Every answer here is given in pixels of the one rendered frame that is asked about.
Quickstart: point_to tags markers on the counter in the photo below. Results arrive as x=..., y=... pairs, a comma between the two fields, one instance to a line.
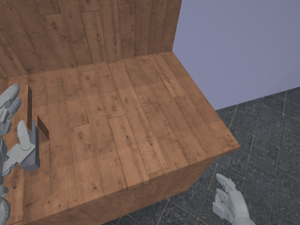
x=121, y=124

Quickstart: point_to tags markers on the robot left hand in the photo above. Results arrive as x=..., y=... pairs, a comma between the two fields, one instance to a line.
x=19, y=153

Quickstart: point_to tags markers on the tap lever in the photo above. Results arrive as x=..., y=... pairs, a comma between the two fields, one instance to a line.
x=33, y=161

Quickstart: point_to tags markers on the robot left forearm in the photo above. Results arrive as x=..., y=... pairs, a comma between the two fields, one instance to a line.
x=4, y=205

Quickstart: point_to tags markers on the robot right hand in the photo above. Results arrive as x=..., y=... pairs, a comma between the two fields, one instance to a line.
x=233, y=205

